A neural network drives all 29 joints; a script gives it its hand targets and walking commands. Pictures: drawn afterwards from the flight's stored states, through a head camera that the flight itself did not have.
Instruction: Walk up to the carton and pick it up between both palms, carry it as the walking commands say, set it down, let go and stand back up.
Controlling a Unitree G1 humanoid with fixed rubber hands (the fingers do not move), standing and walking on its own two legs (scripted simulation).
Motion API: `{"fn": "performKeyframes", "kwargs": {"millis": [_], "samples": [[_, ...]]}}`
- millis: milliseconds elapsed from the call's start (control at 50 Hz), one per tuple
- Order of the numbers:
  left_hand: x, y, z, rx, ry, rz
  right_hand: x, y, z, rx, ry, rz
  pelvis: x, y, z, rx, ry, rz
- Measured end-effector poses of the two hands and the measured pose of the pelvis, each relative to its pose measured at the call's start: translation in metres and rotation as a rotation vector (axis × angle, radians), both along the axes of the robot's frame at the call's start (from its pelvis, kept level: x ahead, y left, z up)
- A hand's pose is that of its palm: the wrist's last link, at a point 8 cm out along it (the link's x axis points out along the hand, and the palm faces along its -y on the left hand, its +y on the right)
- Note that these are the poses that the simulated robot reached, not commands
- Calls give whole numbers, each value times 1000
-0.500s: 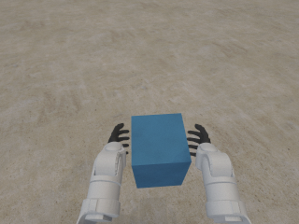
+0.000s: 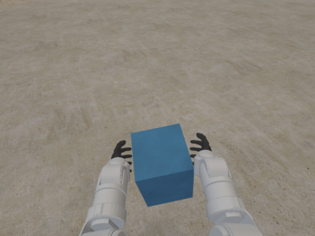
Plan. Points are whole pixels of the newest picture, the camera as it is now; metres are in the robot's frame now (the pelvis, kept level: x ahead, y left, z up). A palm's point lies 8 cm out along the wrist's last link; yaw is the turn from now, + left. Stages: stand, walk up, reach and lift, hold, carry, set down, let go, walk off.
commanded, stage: hold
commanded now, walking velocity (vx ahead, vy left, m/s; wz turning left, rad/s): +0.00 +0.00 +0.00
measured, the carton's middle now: (163, 166) +0.36 +0.00 -0.06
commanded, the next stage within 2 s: set down in 0.40 s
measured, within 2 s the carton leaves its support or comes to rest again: rests again in 2.00 s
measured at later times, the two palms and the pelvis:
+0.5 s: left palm (120, 159) +0.31 +0.12 +0.06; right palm (206, 151) +0.32 -0.12 +0.07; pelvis +0.01 +0.00 +0.00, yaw +0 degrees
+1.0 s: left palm (119, 164) +0.34 +0.14 +0.00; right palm (197, 160) +0.34 -0.10 +0.00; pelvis +0.02 +0.01 +0.00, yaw +0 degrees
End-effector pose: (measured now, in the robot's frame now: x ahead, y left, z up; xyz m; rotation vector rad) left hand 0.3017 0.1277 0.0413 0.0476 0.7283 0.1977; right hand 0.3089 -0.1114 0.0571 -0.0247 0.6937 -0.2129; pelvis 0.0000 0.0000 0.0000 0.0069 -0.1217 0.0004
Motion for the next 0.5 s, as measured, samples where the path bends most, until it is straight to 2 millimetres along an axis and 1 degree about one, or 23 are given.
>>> {"fn": "performKeyframes", "kwargs": {"millis": [40, 100, 200, 340, 500], "samples": [[0, 0, 0, 20, 1, 19, 2, 2, 1, 3, -7, 0, 1, 0, 0, -2, 0, -1], [4, 0, 5, 34, -13, 29, 6, 3, 4, 8, -27, 0, 2, 0, 0, -3, 2, -1], [9, -4, 12, 37, -36, 29, 9, -1, 10, 22, -53, -15, 6, 0, 0, -1, 7, 0], [10, -8, 11, 21, -31, 24, 10, -5, 13, 15, -53, -24, 8, -3, 1, 2, 10, 0], [10, -7, 15, 32, -33, 30, 10, -4, 12, 26, -56, -18, 8, -3, 1, 3, 10, 0]]}}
